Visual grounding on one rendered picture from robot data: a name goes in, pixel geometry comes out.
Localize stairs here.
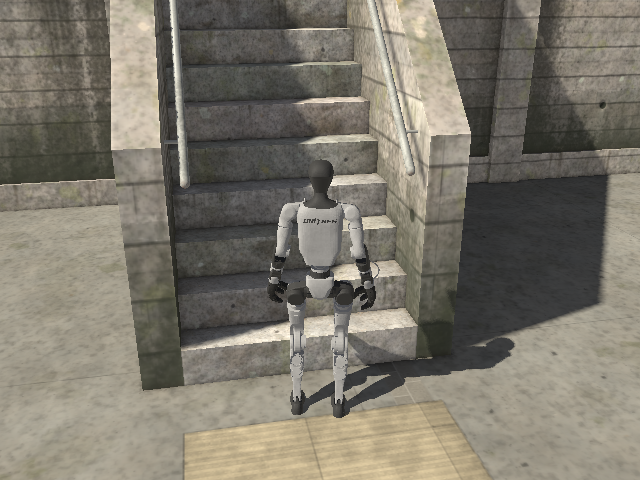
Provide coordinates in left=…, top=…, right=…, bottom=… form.
left=162, top=0, right=418, bottom=386

